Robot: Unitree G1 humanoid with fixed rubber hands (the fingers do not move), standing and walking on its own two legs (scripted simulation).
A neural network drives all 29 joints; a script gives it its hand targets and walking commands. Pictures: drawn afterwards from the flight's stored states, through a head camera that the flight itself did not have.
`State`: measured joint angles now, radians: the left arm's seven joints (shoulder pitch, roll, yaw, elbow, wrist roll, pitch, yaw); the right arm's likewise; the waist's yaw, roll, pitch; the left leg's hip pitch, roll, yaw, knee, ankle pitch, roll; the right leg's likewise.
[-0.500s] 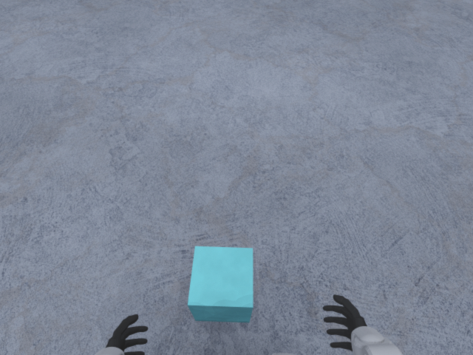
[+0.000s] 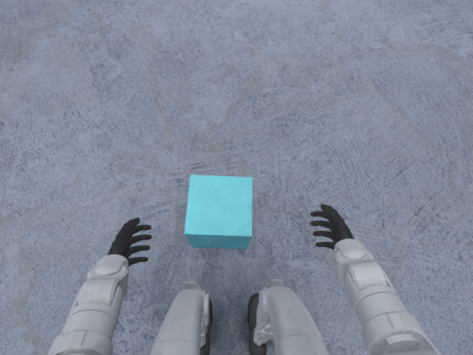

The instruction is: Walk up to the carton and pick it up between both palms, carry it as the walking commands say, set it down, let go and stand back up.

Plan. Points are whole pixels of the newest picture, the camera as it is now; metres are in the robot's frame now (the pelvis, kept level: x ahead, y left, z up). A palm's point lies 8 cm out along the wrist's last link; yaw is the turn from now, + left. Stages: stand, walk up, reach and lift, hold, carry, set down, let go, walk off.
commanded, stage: reach and lift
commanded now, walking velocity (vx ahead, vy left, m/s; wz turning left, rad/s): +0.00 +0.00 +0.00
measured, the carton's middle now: (220, 214) +0.48 +0.04 -0.57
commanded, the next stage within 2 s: none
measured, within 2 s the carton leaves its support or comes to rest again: neither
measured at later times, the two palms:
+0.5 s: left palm (138, 189) +0.43 +0.21 -0.16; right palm (313, 183) +0.43 -0.18 -0.15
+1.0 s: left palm (145, 184) +0.47 +0.21 -0.23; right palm (300, 184) +0.45 -0.17 -0.22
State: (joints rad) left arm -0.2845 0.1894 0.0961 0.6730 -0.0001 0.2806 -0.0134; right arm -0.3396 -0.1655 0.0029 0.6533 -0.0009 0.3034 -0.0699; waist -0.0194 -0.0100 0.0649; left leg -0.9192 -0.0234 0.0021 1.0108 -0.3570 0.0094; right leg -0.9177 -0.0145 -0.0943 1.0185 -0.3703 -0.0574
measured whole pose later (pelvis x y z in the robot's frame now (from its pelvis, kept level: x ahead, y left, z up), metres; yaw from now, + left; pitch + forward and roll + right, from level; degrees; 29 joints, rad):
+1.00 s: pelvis -0.01 +0.01 -0.07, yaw -1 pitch +45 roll -1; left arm -0.99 0.29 0.27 0.80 0.00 0.07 0.00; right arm -1.00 -0.17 -0.24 0.80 0.00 0.08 -0.10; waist -0.03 -0.01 0.05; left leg -1.65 -0.02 0.00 1.20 -0.33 0.03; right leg -1.64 0.00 -0.07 1.19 -0.33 -0.04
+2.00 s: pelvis -0.07 +0.02 -0.31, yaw -2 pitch +31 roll -4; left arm -1.42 0.44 0.04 1.06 -0.17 0.09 0.09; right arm -1.50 -0.31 -0.22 1.15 0.19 0.06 -0.14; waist -0.02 -0.01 0.52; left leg -2.17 -0.02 0.01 2.13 -0.50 0.05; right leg -2.12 -0.03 -0.10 2.10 -0.52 -0.04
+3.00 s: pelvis -0.06 +0.02 -0.32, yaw -2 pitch +31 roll -4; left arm -1.44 0.42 -0.10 1.06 -0.25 0.10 0.10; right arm -1.58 -0.26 -0.14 1.24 0.22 0.02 -0.15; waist 0.01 -0.01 0.52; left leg -2.21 -0.02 0.01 2.18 -0.50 0.06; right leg -2.17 -0.02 -0.10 2.15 -0.52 -0.04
